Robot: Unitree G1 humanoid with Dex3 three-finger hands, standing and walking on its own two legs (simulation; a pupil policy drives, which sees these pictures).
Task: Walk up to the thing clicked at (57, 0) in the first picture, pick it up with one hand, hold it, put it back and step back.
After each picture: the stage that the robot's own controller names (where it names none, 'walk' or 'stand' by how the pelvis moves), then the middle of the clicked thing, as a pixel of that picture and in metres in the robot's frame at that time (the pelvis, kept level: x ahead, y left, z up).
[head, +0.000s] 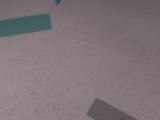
stand; out of the picture +2.39 +0.44 -0.72
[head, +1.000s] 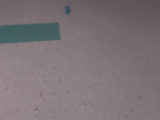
walk; (67, 9) +2.26 +0.22 -0.71
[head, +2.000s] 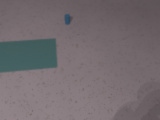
walk; (67, 19) +1.61 +0.19 -0.72
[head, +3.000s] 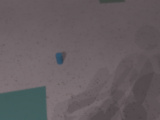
walk; (59, 58) +1.05 +0.25 -0.71
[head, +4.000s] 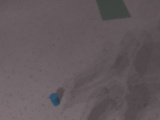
walk; (55, 99) +0.62 +0.30 -0.70
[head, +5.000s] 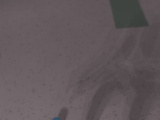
walk; out of the picture +0.38 +0.29 -0.71
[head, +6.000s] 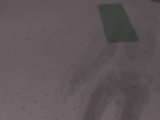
stand; out of the picture +0.29 +0.27 -0.72
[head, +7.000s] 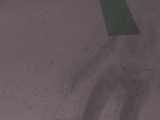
stand; out of the picture +0.30 +0.27 -0.72
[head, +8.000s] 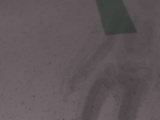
stand; out of the picture +0.29 +0.27 -0.72
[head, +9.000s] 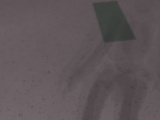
stand; out of the picture +0.23 +0.27 -0.72
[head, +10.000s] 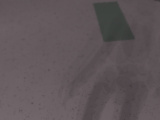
stand; out of the picture +0.28 +0.28 -0.73
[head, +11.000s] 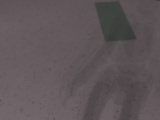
stand; out of the picture +0.27 +0.28 -0.73
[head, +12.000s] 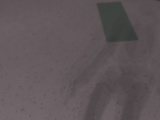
stand; out of the picture +0.27 +0.27 -0.73
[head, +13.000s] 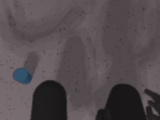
go down; (23, 76) +0.36 +0.29 -0.38
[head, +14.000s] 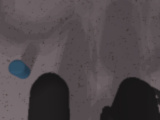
go down; (20, 70) +0.36 +0.30 -0.30
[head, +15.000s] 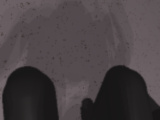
close in; out of the picture +0.33 +0.32 -0.23
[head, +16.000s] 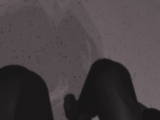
close; out of the picture +0.34 +0.32 -0.21
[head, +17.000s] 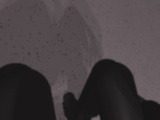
lift; out of the picture +0.32 +0.33 -0.21
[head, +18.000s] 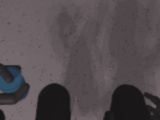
lift; (14, 85) +0.30 +0.25 -0.04
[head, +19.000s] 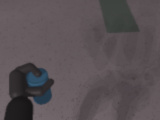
hold; (40, 86) +0.33 +0.17 +0.02
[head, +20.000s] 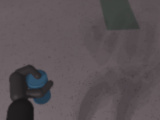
hold; (39, 87) +0.33 +0.17 -0.01
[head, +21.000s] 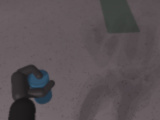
crouch; (41, 87) +0.33 +0.17 +0.00
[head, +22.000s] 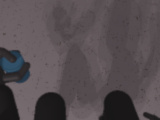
crouch; (16, 68) +0.38 +0.24 -0.09
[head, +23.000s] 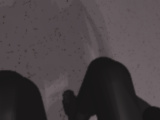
lower; out of the picture +0.37 +0.34 -0.22
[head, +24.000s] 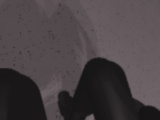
lower; out of the picture +0.37 +0.34 -0.22
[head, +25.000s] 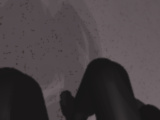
lower; out of the picture +0.36 +0.34 -0.22
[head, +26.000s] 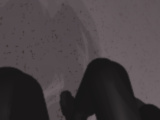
lower; out of the picture +0.36 +0.34 -0.22
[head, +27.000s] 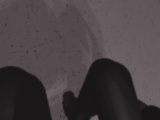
loosen; out of the picture +0.35 +0.32 -0.22
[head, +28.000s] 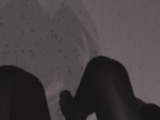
withdraw; out of the picture +0.35 +0.31 -0.22
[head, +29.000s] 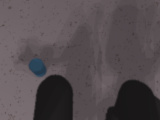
walk; (38, 68) +0.39 +0.26 -0.33
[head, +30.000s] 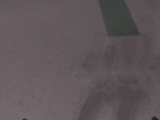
stand; out of the picture +0.31 +0.23 -0.66
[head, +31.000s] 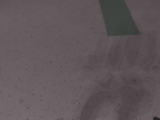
stand; out of the picture +0.33 +0.25 -0.67
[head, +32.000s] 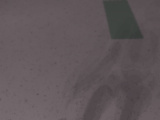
stand; out of the picture +0.33 +0.23 -0.71
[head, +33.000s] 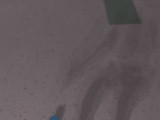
walk; out of the picture +0.36 +0.23 -0.71
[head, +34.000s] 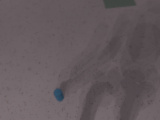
walk; (58, 95) +0.54 +0.25 -0.69
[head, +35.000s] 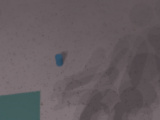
walk; (59, 60) +0.89 +0.21 -0.70
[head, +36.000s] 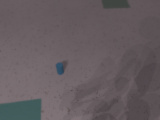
stand; (59, 68) +0.91 +0.25 -0.71
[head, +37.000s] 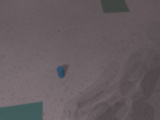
stand; (60, 72) +0.92 +0.26 -0.73
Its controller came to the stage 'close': yes
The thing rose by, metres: 0.71
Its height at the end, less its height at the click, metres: +0.00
